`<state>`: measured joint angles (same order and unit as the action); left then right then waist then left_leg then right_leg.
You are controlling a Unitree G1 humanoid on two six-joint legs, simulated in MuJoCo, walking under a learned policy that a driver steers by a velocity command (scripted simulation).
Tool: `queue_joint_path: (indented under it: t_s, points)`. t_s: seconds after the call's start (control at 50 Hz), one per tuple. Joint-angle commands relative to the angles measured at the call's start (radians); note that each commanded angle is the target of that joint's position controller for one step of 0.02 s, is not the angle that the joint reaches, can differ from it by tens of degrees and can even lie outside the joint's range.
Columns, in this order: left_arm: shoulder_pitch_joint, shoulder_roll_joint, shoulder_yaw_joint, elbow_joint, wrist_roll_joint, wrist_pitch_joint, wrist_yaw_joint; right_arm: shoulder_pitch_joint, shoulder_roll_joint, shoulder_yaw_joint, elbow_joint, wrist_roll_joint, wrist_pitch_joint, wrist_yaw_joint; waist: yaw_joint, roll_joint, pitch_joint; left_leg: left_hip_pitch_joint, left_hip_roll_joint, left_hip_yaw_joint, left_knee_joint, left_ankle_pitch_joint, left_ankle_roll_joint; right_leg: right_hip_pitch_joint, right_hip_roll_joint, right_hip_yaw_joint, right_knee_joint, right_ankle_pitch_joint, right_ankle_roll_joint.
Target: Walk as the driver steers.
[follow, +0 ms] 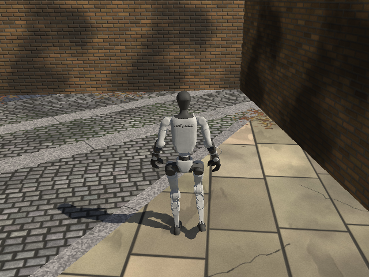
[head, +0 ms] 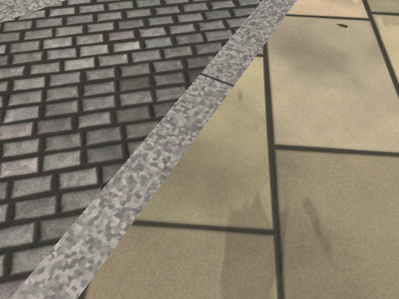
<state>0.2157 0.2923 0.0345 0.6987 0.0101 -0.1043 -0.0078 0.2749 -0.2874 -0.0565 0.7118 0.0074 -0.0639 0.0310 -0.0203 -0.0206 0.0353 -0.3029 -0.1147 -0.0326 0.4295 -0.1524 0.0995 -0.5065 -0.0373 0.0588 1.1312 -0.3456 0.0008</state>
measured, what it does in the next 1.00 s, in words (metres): walks ahead: right foot, then left foot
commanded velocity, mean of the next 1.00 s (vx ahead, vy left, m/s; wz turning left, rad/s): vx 0.50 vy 0.00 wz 0.26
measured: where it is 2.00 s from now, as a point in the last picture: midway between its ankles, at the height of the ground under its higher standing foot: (171, 186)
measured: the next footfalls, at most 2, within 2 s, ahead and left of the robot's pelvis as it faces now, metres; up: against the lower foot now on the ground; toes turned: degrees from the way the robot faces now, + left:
right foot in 0.30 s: +0.36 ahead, -0.13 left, +0.00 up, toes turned +15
left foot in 0.78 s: +0.53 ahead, +0.19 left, +0.00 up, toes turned +18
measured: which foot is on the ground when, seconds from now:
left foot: down 0.00-0.32, up 0.34-0.76, down 0.78-1.00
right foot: up 0.00-0.28, down 0.30-0.78, up 0.80-1.00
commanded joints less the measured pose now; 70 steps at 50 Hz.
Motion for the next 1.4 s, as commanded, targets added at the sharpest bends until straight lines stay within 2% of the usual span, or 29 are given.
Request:
queue_joint_path:
  t_s: [0.02,0.18,0.28,0.3,0.32,0.34,0.36,0.4,0.42,0.5,0.58,0.7,0.74,0.78,0.8,0.82,0.84,0.86,0.88,0.92,1.0,1.16,1.26,1.28,1.3,1.32,1.34,1.36,1.4]
  points:
    - [0.015,0.097,0.030,-0.075,0.011,0.000,0.011,-0.020,-0.141,-0.036,-0.076,0.001,-0.013,-0.017,0.036,0.065,-0.065,0.093,0.266,-0.314,-0.207,0.242,0.206,-0.117,-0.047,0.011,-0.109,0.052,0.042]
    - [-0.239,0.065,0.017,-0.130,-0.011,-0.014,-0.002,0.091,-0.169,-0.047,-0.027,0.022,0.016,-0.046,-0.060,0.107,-0.049,0.065,0.202,-0.289,-0.137,0.112,0.114,0.017,0.047,0.003,-0.577,0.414,0.069]
    - [-0.116,0.128,0.056,-0.103,-0.016,-0.035,-0.005,0.062,-0.141,-0.043,-0.036,0.017,0.030,-0.048,0.031,0.151,-0.087,0.150,0.209,-0.396,0.042,0.127,0.058,0.219,0.046,0.012,-0.714,0.296,-0.012]
    - [0.004,0.166,0.071,-0.091,0.000,-0.040,0.003,0.050,-0.093,-0.026,-0.052,0.009,0.025,-0.044,0.091,0.112,-0.192,0.077,0.162,-0.343,0.227,0.110,0.025,0.435,-0.056,0.090,-0.690,0.283,-0.068]
    - [0.138,0.246,0.091,-0.074,0.020,-0.034,0.009,0.143,-0.026,-0.004,-0.070,0.010,0.017,-0.044,0.093,-0.086,-0.346,-0.186,0.037,-0.199,0.548,-0.142,-0.044,0.788,-0.273,0.399,-0.694,0.200,-0.195]
    - [0.197,0.238,0.096,-0.032,-0.002,-0.021,-0.002,0.208,-0.050,0.001,-0.076,0.025,0.008,-0.045,0.077,-0.313,-0.380,-0.414,0.034,-0.143,0.765,-0.445,-0.073,0.873,-0.394,0.749,-0.790,-0.042,-0.287]
    - [0.158,0.152,0.074,-0.043,-0.014,-0.017,-0.003,0.159,-0.132,-0.018,-0.054,0.031,0.009,-0.044,0.097,-0.171,-0.240,-0.483,0.089,-0.170,0.847,-0.374,-0.080,0.763,-0.354,0.682,-0.829,-0.173,-0.256]
    - [0.078,0.098,0.053,-0.041,-0.003,-0.005,-0.004,0.009,-0.133,-0.022,-0.082,0.009,0.011,-0.040,0.087,-0.043,-0.063,-0.467,0.141,-0.114,0.817,-0.240,-0.085,0.527,-0.259,0.425,-0.861,-0.004,-0.208]
    - [0.055,0.080,0.045,-0.034,0.001,-0.005,-0.005,-0.014,-0.120,-0.024,-0.090,0.004,0.009,-0.037,0.065,-0.051,-0.028,-0.440,0.167,-0.111,0.765,-0.203,-0.083,0.456,-0.224,0.351,-0.885,0.086,-0.203]
    - [0.051,0.099,0.048,0.000,-0.011,-0.013,-0.008,-0.023,-0.056,-0.007,-0.092,0.003,0.011,-0.024,0.029,-0.084,-0.022,-0.374,0.198,-0.052,0.596,-0.141,-0.096,0.367,-0.185,0.201,-0.953,0.284,-0.226]
    - [0.072,0.146,0.058,0.033,-0.022,-0.003,-0.004,-0.143,-0.025,0.015,-0.115,-0.002,-0.005,-0.012,0.064,-0.056,-0.017,-0.317,0.204,-0.008,0.335,0.056,-0.103,0.354,-0.163,0.087,-0.973,0.372,-0.214]
    - [0.163,0.180,0.062,0.096,-0.041,0.022,-0.004,-0.283,-0.053,0.008,-0.160,0.013,-0.017,0.006,0.098,-0.067,0.008,-0.240,0.162,0.020,0.133,0.101,-0.074,0.443,-0.205,0.070,-0.928,0.380,-0.177]
    - [0.154,0.195,0.065,0.106,-0.042,0.034,0.001,-0.240,-0.076,-0.003,-0.154,0.010,-0.020,0.008,0.053,-0.072,-0.013,-0.145,0.139,0.041,0.078,0.065,-0.043,0.472,-0.212,0.058,-0.858,0.495,-0.153]
    - [0.151,0.160,0.049,0.105,-0.035,0.037,0.007,-0.007,-0.151,-0.044,-0.088,-0.001,-0.016,-0.006,-0.063,-0.036,-0.160,0.215,0.139,0.038,0.051,0.082,0.012,0.380,-0.130,-0.028,-0.564,0.655,-0.099]
    - [0.165,0.086,0.021,0.069,-0.008,0.028,0.009,0.153,-0.237,-0.064,-0.069,-0.019,-0.009,-0.019,-0.106,0.121,-0.312,0.527,0.374,-0.264,0.057,0.066,0.102,0.121,-0.048,-0.091,-0.214,0.354,-0.043]
    - [0.246,0.034,0.003,0.063,-0.016,0.009,0.006,0.178,-0.270,-0.067,-0.056,-0.011,-0.004,-0.013,-0.065,0.335,-0.394,0.680,0.514,-0.661,-0.078,-0.111,0.222,-0.157,0.075,-0.024,0.030,-0.230,-0.013]
    - [0.180,0.137,0.029,0.065,-0.036,-0.001,0.000,0.150,-0.183,-0.044,-0.058,0.002,-0.005,-0.010,-0.087,0.219,-0.297,0.616,0.480,-0.629,-0.113,-0.226,0.192,-0.268,0.014,0.042,0.126,-0.213,-0.017]
    - [0.111,0.155,0.034,0.049,-0.050,-0.005,-0.005,0.089,-0.151,-0.032,-0.063,0.004,-0.008,-0.010,-0.072,0.172,-0.179,0.494,0.450,-0.476,-0.129,-0.182,0.157,-0.296,-0.029,0.023,0.118,-0.118,-0.028]
    - [0.078,0.139,0.033,0.051,-0.042,-0.003,-0.001,0.029,-0.128,-0.025,-0.067,-0.005,-0.010,-0.008,-0.046,0.103,-0.124,0.377,0.409,-0.380,-0.155,-0.102,0.136,-0.258,-0.063,0.009,0.077,-0.037,-0.025]
    - [0.093,0.113,0.036,0.060,-0.033,0.019,-0.002,-0.035,-0.086,-0.015,-0.063,-0.019,-0.022,-0.003,0.010,0.119,-0.070,0.223,0.361,-0.252,-0.221,0.033,0.122,-0.166,-0.103,0.022,0.017,0.054,-0.013]
    - [0.067,0.067,0.033,0.054,-0.035,0.053,0.006,-0.034,-0.099,-0.028,-0.018,-0.025,-0.051,-0.010,0.030,0.092,-0.024,0.152,0.357,-0.089,-0.295,0.180,0.126,-0.181,-0.091,0.059,-0.064,0.178,0.016]
    - [-0.158,0.020,0.016,-0.035,-0.015,0.040,-0.035,0.011,-0.143,-0.037,0.049,-0.014,-0.031,-0.042,-0.039,0.056,0.045,0.218,0.333,0.152,-0.258,0.432,0.057,-0.128,-0.038,-0.049,-0.476,0.471,-0.005]
    - [-0.050,0.093,0.053,-0.063,-0.011,0.044,-0.066,-0.010,-0.194,-0.055,0.049,0.013,0.023,-0.074,0.039,0.117,-0.067,0.349,0.353,0.182,0.045,0.816,-0.003,0.031,0.057,-0.131,-0.545,0.263,-0.071]
    - [0.073,0.135,0.077,-0.034,-0.011,0.043,-0.059,-0.027,-0.185,-0.052,0.040,0.014,0.031,-0.080,0.103,0.090,-0.129,0.310,0.314,0.202,0.224,0.787,-0.035,0.188,0.094,-0.135,-0.621,0.328,-0.100]
    - [0.163,0.211,0.102,-0.023,-0.009,0.046,-0.037,0.007,-0.159,-0.040,0.026,-0.003,0.026,-0.080,0.139,-0.020,-0.208,0.132,0.245,0.212,0.499,0.492,-0.094,0.431,0.005,0.008,-0.651,0.661,-0.154]
    - [0.126,0.302,0.108,-0.048,-0.004,0.057,-0.016,0.155,-0.028,-0.001,0.004,-0.062,0.010,-0.057,0.008,-0.275,-0.327,-0.262,0.076,0.162,0.874,-0.531,-0.166,0.790,-0.259,0.378,-0.527,1.135,-0.336]
    - [0.142,0.261,0.097,-0.092,0.002,0.058,-0.019,0.148,-0.100,-0.001,0.010,-0.032,-0.007,-0.038,0.076,-0.164,-0.544,-0.329,0.043,-0.062,1.035,-0.574,-0.165,0.850,-0.351,0.621,-0.636,0.939,-0.447]
    - [0.086,0.209,0.087,-0.108,-0.002,0.061,-0.021,0.024,-0.153,-0.017,-0.013,0.007,-0.008,-0.033,0.105,-0.058,-0.444,-0.374,0.095,-0.091,1.017,-0.470,-0.144,0.756,-0.289,0.502,-0.688,0.790,-0.395]
    - [-0.015,0.142,0.067,-0.114,-0.027,0.075,-0.010,-0.054,-0.139,-0.017,-0.027,-0.008,0.013,-0.056,0.050,0.033,-0.215,-0.383,0.158,-0.062,0.875,-0.332,-0.147,0.466,-0.203,0.361,-0.756,0.583,-0.309]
